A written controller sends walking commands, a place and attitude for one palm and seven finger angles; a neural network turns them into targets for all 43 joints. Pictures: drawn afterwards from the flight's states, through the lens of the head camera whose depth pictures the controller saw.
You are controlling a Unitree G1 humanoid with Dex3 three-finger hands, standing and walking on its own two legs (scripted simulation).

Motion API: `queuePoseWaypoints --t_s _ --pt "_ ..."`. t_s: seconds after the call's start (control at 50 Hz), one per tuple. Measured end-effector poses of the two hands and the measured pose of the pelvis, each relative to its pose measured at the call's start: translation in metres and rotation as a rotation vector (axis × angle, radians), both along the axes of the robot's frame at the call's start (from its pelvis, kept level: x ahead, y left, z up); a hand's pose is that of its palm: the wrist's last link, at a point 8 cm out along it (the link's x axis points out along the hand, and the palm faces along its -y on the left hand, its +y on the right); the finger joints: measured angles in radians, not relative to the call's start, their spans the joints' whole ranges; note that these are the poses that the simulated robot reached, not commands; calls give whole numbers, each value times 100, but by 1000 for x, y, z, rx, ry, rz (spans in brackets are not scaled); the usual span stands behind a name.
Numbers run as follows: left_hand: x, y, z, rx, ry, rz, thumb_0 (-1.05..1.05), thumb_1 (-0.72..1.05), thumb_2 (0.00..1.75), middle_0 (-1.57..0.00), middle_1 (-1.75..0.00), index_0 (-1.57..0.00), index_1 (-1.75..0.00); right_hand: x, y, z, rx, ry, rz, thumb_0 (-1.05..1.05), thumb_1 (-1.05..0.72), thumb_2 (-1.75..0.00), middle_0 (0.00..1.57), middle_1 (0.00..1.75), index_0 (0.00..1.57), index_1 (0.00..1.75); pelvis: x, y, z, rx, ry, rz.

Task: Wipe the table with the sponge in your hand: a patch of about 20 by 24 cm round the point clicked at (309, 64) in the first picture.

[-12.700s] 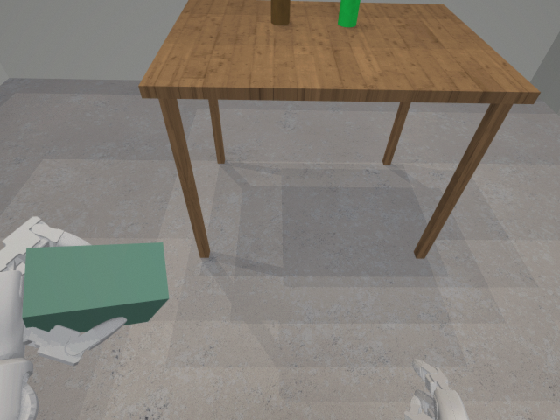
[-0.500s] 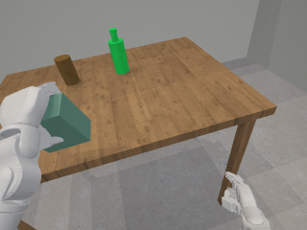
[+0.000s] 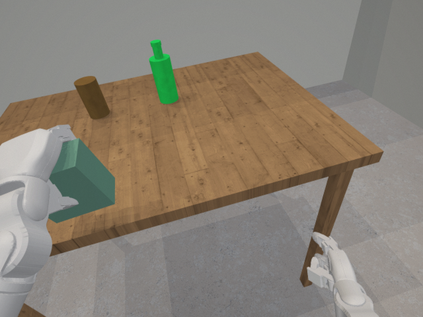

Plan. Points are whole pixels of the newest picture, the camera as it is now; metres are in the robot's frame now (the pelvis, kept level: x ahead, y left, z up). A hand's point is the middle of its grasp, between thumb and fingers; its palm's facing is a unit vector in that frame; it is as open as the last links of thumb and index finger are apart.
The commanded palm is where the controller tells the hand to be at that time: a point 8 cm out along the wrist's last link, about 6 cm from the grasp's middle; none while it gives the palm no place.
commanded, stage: move the sponge above the wiping area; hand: left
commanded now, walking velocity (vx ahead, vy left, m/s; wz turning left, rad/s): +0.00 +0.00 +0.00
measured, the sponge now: (74, 188) +0.25 +0.30 +0.16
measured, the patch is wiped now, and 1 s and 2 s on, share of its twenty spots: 0.00 0.00 0.00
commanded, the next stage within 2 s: none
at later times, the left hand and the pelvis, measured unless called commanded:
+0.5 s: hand (60, 176) +0.25 +0.32 +0.19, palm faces +0.15 -0.06 -0.99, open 10.3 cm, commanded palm +0.21 +0.31 +0.27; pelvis +0.00 +0.01 +0.00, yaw +0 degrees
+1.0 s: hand (64, 175) +0.27 +0.33 +0.17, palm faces +0.07 -0.04 -1.00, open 10.3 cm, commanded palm +0.23 +0.33 +0.25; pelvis +0.01 +0.01 +0.00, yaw +1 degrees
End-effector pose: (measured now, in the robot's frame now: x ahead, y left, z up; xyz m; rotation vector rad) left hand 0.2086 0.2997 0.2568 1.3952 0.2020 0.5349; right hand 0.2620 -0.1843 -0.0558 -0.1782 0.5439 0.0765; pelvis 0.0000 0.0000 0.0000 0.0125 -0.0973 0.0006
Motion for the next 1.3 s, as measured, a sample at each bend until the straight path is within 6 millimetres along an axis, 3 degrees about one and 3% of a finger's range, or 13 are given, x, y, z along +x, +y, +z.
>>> queuePoseWaypoints --t_s 0.18,0.44,0.62,1.3 --pt "11 3 -6 30 47 -26 -1 -51 101 -69 -133 -73 -133 -4 7 -5 -7 21 7 1 -90 -90 20 30 20 30 0 4 0 0 6 -1" --pt "11 12 -13 21 74 -18 -1 -51 101 -69 -133 -73 -133 -10 15 -9 -6 45 8 1 -90 -90 20 30 20 30 -1 13 1 -3 14 3" --pt "29 17 -21 40 109 -15 -1 -51 101 -69 -133 -73 -133 -13 20 -10 -12 56 17 1 -90 -90 20 30 20 30 -2 14 1 -4 20 5" --pt "43 37 -37 50 185 18 -1 -51 101 -69 -133 -73 -133 -6 -4 -21 -42 108 -20 1 -90 -90 20 30 20 30 19 9 2 -7 52 15"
